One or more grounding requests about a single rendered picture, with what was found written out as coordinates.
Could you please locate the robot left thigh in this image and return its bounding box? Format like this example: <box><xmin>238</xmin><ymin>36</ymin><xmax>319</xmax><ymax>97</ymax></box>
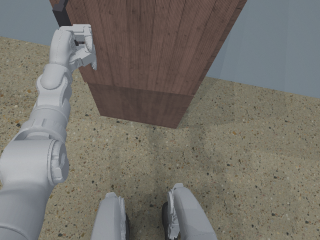
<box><xmin>90</xmin><ymin>196</ymin><xmax>126</xmax><ymax>240</ymax></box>

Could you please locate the cupboard door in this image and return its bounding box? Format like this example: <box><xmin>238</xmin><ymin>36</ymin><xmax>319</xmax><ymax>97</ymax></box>
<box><xmin>49</xmin><ymin>0</ymin><xmax>240</xmax><ymax>96</ymax></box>

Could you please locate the robot right thigh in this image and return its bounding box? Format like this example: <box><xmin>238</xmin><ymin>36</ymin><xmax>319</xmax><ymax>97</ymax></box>
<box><xmin>167</xmin><ymin>187</ymin><xmax>218</xmax><ymax>240</ymax></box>

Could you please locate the robot left hand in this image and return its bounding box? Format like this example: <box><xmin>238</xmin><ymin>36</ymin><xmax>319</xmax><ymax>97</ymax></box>
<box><xmin>49</xmin><ymin>24</ymin><xmax>97</xmax><ymax>74</ymax></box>

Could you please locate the handle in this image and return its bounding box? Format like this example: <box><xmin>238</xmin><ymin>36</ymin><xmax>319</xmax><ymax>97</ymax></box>
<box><xmin>52</xmin><ymin>0</ymin><xmax>84</xmax><ymax>46</ymax></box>

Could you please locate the robot left upper arm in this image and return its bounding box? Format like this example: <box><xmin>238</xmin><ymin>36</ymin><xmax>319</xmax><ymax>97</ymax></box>
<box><xmin>0</xmin><ymin>139</ymin><xmax>70</xmax><ymax>240</ymax></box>

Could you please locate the robot thigh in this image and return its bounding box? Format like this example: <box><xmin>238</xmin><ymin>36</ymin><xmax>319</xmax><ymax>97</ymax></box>
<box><xmin>167</xmin><ymin>187</ymin><xmax>218</xmax><ymax>240</ymax></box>
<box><xmin>90</xmin><ymin>196</ymin><xmax>126</xmax><ymax>240</ymax></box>

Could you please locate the left robot forearm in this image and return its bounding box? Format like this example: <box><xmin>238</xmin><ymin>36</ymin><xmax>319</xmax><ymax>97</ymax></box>
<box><xmin>0</xmin><ymin>63</ymin><xmax>73</xmax><ymax>185</ymax></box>

